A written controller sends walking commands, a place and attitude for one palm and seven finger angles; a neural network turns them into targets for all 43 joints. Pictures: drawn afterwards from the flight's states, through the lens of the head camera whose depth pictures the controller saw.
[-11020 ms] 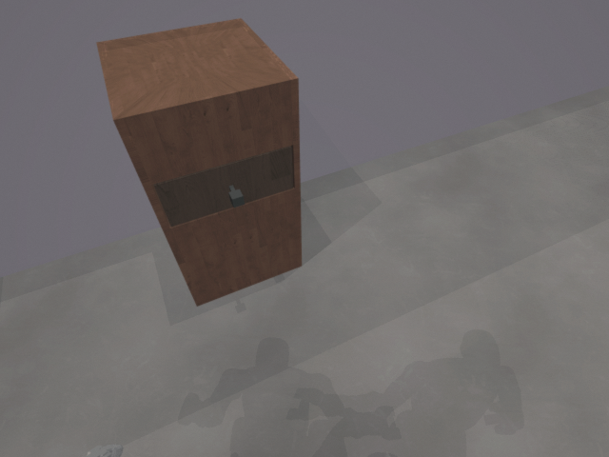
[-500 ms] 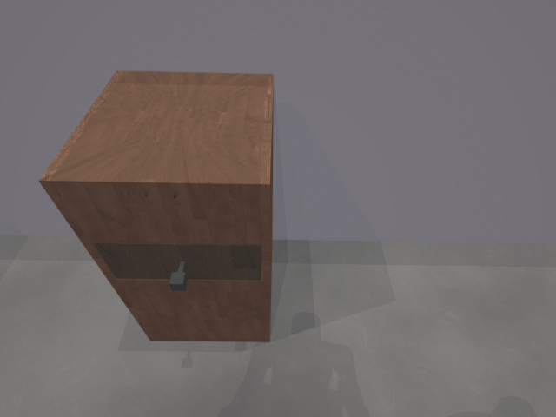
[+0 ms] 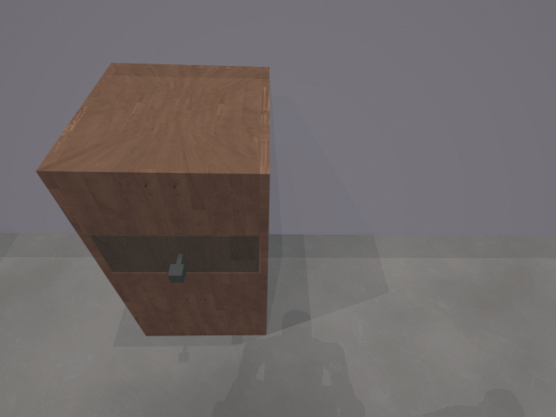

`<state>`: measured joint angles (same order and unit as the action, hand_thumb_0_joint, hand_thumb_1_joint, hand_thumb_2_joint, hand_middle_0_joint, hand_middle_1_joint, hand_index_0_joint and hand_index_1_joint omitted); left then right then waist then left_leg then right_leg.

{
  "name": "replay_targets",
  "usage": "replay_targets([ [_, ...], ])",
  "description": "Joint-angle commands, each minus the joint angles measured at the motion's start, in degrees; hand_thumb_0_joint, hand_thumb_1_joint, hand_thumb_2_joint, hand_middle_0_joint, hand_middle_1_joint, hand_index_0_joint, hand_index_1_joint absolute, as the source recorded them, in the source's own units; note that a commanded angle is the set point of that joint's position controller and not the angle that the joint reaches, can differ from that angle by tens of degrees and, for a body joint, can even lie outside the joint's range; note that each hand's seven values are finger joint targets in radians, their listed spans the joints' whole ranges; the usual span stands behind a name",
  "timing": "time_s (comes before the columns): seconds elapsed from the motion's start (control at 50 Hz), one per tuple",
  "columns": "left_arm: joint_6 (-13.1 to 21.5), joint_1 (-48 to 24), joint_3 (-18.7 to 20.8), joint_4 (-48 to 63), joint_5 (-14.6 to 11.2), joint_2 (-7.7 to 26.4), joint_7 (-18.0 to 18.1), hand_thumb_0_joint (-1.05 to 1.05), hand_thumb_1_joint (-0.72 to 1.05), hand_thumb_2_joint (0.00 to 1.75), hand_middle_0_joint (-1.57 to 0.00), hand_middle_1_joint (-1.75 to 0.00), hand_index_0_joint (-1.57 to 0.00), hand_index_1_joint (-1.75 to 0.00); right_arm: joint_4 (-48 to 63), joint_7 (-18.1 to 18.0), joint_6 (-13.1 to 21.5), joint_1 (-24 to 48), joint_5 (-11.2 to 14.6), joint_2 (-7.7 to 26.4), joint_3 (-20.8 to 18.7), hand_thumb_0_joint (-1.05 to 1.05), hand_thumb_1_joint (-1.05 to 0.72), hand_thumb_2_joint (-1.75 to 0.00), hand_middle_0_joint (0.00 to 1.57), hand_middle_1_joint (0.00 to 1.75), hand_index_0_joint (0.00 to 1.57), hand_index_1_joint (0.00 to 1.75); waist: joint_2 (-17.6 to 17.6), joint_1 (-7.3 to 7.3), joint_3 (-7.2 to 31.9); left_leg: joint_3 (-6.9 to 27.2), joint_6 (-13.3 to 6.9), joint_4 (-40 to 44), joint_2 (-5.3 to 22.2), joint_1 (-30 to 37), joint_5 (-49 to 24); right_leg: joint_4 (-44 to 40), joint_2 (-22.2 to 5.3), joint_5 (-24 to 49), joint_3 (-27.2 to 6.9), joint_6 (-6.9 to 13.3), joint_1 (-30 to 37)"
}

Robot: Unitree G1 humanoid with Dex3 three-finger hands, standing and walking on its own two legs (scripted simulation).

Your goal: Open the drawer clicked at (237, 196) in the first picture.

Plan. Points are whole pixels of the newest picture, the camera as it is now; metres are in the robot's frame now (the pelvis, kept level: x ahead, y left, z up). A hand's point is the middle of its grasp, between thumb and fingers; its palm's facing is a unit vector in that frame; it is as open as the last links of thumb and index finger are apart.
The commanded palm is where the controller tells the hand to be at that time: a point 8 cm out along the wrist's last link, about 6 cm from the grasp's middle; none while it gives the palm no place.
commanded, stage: come to a stop and stand still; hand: left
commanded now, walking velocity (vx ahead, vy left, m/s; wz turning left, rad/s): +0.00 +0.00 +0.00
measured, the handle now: (178, 267) +0.49 +0.26 -0.24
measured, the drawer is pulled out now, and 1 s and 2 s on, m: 0.00 0.00 0.00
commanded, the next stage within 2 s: look again from close up in 0.64 s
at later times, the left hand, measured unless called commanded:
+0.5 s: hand out of the picture -0.06 +0.20 -0.17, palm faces +0.02 -0.99 -0.15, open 7.4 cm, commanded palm none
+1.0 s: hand out of the picture -0.06 +0.18 -0.17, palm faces +0.03 -0.99 -0.13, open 7.4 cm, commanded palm none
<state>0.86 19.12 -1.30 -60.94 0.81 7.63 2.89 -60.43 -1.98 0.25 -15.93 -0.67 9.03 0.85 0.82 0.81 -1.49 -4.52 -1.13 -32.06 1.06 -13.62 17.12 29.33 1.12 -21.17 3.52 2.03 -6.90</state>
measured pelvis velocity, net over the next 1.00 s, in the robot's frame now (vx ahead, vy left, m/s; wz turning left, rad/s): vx -0.02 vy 0.04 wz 0.00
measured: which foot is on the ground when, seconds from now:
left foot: down 0.00-1.00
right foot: down 0.00-1.00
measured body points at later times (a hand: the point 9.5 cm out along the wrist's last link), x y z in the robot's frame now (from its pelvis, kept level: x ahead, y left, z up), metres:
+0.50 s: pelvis -0.02 +0.04 +0.01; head -0.02 +0.05 +0.46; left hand -0.06 +0.25 -0.16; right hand -0.02 -0.19 -0.15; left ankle +0.00 +0.10 -0.73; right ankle -0.06 -0.09 -0.73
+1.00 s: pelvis -0.02 +0.04 +0.01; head -0.02 +0.05 +0.46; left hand -0.06 +0.24 -0.16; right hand -0.03 -0.17 -0.15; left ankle +0.00 +0.10 -0.73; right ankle -0.06 -0.09 -0.73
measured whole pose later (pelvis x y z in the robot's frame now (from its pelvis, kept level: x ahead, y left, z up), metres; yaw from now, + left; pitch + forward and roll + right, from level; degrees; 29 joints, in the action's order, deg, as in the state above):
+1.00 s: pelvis -0.02 +0.04 +0.01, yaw +0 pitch -1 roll +0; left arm 0.4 22.0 -1.3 -63.3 1.1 6.5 2.3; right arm -64.4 -1.4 0.8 -18.3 -0.5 7.0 1.4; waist 1.9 -0.2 -0.1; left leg -6.2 -4.7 -23.4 -2.7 -12.1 11.1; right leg 24.4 -2.4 -16.4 2.2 -1.3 -7.2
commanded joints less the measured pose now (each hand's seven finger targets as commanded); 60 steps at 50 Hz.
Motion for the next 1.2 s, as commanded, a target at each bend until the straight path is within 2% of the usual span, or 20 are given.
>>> replay_targets([
  [0.0, 0.2, 3.7, 1.1, 2.6, -0.2, 6.1, 0.1, 0.0, 0.9, 0.9, -0.2, -0.3, -0.2, -0.3, 2.1, 0.3, 0.4, -2.8, -0.2, 5.4, -0.9, 0.0, -0.9, -0.9, 0.2, 0.3, 0.2, 0.3, -1.9, -0.78, -3.8, 7.2, -2.1, 5.9, 4.8, -0.9, -12.1, -5.8, -5.9, 12.2, -6.1, 1.2, -5.2],
  [0.04, -0.2, 3.5, 1.1, 3.0, -0.1, 6.1, -0.1, 0.0, 0.9, 0.9, -0.2, -0.3, -0.2, -0.3, 2.5, 0.4, 0.3, -2.3, -0.3, 5.8, -1.0, 0.0, -0.9, -0.9, 0.2, 0.3, 0.2, 0.3, -1.4, -0.85, -5.6, 8.1, -2.2, 8.0, 4.9, -2.5, -6.2, -6.7, -5.6, 5.9, -6.1, 1.3, -6.6],
  [0.06, -0.3, 3.5, 1.1, 3.0, 0.0, 6.1, -0.2, 0.0, 0.9, 0.9, -0.2, -0.3, -0.2, -0.3, 2.4, 0.5, 0.3, -2.4, -0.4, 5.8, -1.0, 0.0, -0.9, -0.9, 0.2, 0.3, 0.2, 0.3, -3.1, -0.93, -5.8, 8.6, -2.4, 9.3, 5.0, -3.2, -4.2, -6.8, -5.6, 4.5, -5.7, 1.1, -6.5],
  [0.14, -0.3, 3.7, 1.1, 3.4, 0.0, 6.4, -0.5, 0.0, 0.9, 0.9, -0.2, -0.3, -0.2, -0.3, 2.7, 0.6, 0.4, -2.6, -0.4, 6.7, -1.0, 0.0, -0.9, -0.9, 0.2, 0.3, 0.2, 0.3, -1.6, -1.1, -4.4, 9.8, -2.7, 11.5, 5.3, -3.1, -0.7, -6.5, -5.6, 4.1, -5.1, 0.8, -5.8],
  [0.24, -0.3, 4.3, 1.0, 2.9, 0.1, 6.0, -0.6, 0.0, 0.9, 0.9, -0.2, -0.3, -0.2, -0.3, 2.2, 0.7, 0.8, -3.0, -0.3, 7.1, -1.0, 0.0, -0.9, -0.9, 0.2, 0.3, 0.2, 0.3, -2.0, -1.33, -3.2, 10.9, -3.0, 14.1, 5.9, -2.7, 0.3, -6.3, -5.7, 5.4, -4.3, 0.3, -4.9],
  [0.52, 0.2, 7.3, 0.6, -0.4, 0.1, 4.6, -0.4, 0.0, 0.9, 0.9, -0.2, -0.3, -0.2, -0.3, -0.9, 0.5, 1.3, -4.8, 0.1, 5.7, -0.7, 0.0, -0.9, -0.9, 0.2, 0.3, 0.2, 0.3, -0.3, -1.19, -2.9, 9.5, -3.0, 14.7, 5.6, 0.3, -4.6, -8.2, -6.9, 8.8, -4.2, -0.4, -4.8],
  [0.62, 0.1, 8.0, 0.5, -1.2, 0.2, 3.9, -0.3, 0.0, 0.9, 0.9, -0.2, -0.3, -0.2, -0.3, -1.4, 0.5, 1.1, -5.0, 0.1, 5.3, -0.8, 0.0, -0.9, -0.9, 0.2, 0.3, 0.2, 0.3, -0.9, -1.08, -4.1, 9.6, -2.8, 15.5, 5.5, 0.2, -3.2, -8.5, -6.8, 8.4, -4.1, -0.5, -5.5],
  [0.66, 0.1, 8.3, 0.5, -1.4, 0.2, 3.9, -0.3, 0.0, 0.9, 0.9, -0.2, -0.3, -0.2, -0.3, -1.7, 0.5, 1.1, -5.3, 0.2, 5.2, -0.8, 0.0, -0.9, -0.9, 0.2, 0.3, 0.2, 0.3, -1.8, -1.04, -3.4, 9.8, -2.8, 16.1, 5.7, 1.0, -3.0, -8.3, -6.7, 8.4, -4.0, -0.6, -5.5],
  [0.7, 0.2, 8.3, 0.5, -1.6, 0.2, 3.6, -0.2, 0.0, 0.9, 0.9, -0.2, -0.3, -0.2, -0.3, -1.9, 0.5, 1.2, -5.3, 0.2, 4.9, -0.7, 0.0, -0.9, -0.9, 0.2, 0.3, 0.2, 0.3, -0.3, -1.16, -4.0, 9.7, -2.9, 16.1, 5.6, 0.3, -3.1, -8.6, -6.8, 8.8, -4.1, -0.6, -5.3],
  [0.8, 0.2, 8.6, 0.5, -1.9, 0.2, 3.1, -0.2, 0.0, 0.9, 0.9, -0.2, -0.3, -0.2, -0.3, -2.2, 0.5, 1.1, -5.4, 0.1, 4.6, -0.8, 0.0, -0.9, -0.9, 0.2, 0.3, 0.2, 0.3, -0.5, -1.14, -4.8, 9.3, -2.7, 16.2, 5.4, 0.2, -2.5, -8.8, -6.8, 8.6, -4.2, -0.6, -5.9],
  [0.86, 0.2, 8.7, 0.5, -2.0, 0.2, 3.0, -0.2, 0.0, 0.9, 0.9, -0.2, -0.3, -0.2, -0.3, -2.4, 0.5, 1.1, -5.7, 0.1, 4.5, -0.8, 0.0, -0.9, -0.9, 0.2, 0.3, 0.2, 0.3, -0.9, -1.07, -3.8, 9.3, -2.7, 16.5, 5.6, 1.1, -2.6, -8.6, -6.8, 8.6, -4.1, -0.6, -5.7],
  [1.04, 0.4, 8.5, 0.6, -2.0, 0.1, 2.8, -0.1, 0.0, 0.9, 0.9, -0.2, -0.3, -0.2, -0.3, -3.0, 0.4, 1.3, -6.2, 0.1, 3.8, -0.6, 0.0, -0.9, -0.9, 0.2, 0.3, 0.2, 0.3, 0.4, -1.05, -3.2, 8.0, -2.6, 14.4, 5.1, 2.3, -9.0, -9.4, -7.2, 11.1, -4.7, -0.5, -4.8],
  [1.18, 0.3, 8.3, 0.6, -2.0, 0.0, 2.7, -0.1, 0.0, 0.9, 0.9, -0.2, -0.3, -0.2, -0.3, -3.2, 0.4, 1.2, -6.4, 0.2, 3.5, -0.5, 0.0, -0.9, -0.9, 0.2, 0.3, 0.2, 0.3, -0.3, -1.06, -4.4, 8.3, -2.5, 15.2, 5.2, 1.7, -6.7, -9.5, -7.0, 9.9, -4.6, -0.5, -5.3],
])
